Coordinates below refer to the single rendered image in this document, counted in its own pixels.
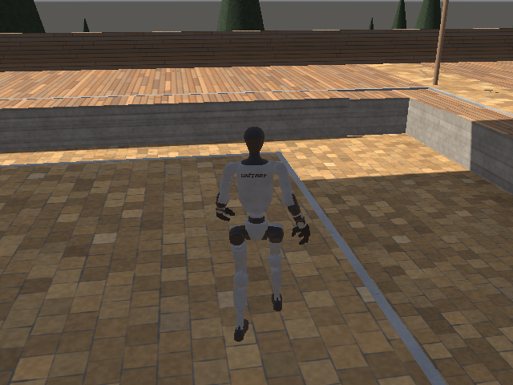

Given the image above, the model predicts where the left robot forearm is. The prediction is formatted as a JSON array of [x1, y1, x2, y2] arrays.
[[216, 193, 227, 213]]

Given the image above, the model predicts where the right robot thigh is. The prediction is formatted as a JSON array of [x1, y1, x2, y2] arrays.
[[267, 223, 284, 268]]

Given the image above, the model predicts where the left robot upper arm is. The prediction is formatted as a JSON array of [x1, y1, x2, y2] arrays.
[[217, 161, 239, 205]]

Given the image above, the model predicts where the left robot hand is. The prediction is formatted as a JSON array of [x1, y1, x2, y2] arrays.
[[216, 208, 235, 221]]

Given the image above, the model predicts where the right robot forearm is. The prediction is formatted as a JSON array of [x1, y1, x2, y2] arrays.
[[288, 194, 307, 229]]

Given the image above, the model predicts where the robot left foot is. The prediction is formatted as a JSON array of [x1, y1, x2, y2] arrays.
[[234, 319, 248, 342]]

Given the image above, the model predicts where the right robot hand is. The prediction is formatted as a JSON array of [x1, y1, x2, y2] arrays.
[[292, 224, 310, 245]]

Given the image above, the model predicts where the right robot upper arm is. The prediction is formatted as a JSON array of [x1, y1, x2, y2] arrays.
[[271, 161, 295, 207]]

